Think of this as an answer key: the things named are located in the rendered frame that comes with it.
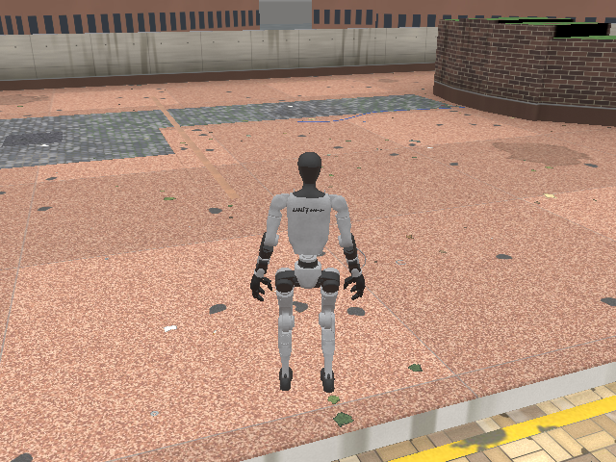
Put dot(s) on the robot right foot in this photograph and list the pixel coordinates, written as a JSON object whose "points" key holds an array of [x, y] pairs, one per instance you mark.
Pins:
{"points": [[328, 384]]}

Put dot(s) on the right robot forearm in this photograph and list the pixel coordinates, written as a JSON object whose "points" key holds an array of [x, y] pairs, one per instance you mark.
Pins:
{"points": [[352, 259]]}

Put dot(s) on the robot right hand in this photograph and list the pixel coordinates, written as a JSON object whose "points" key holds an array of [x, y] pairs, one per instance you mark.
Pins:
{"points": [[359, 287]]}

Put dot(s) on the robot left hand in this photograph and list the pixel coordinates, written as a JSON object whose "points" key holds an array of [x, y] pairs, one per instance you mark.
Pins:
{"points": [[255, 286]]}

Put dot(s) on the left robot forearm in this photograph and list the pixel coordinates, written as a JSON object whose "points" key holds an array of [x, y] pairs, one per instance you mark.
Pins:
{"points": [[263, 258]]}

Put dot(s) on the robot torso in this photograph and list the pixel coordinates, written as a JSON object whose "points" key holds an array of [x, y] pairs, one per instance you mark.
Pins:
{"points": [[308, 230]]}

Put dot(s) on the robot left upper arm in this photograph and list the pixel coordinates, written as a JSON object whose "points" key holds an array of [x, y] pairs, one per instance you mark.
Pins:
{"points": [[278, 203]]}

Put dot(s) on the robot right upper arm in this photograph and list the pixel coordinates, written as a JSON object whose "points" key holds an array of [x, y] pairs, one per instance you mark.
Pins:
{"points": [[339, 204]]}

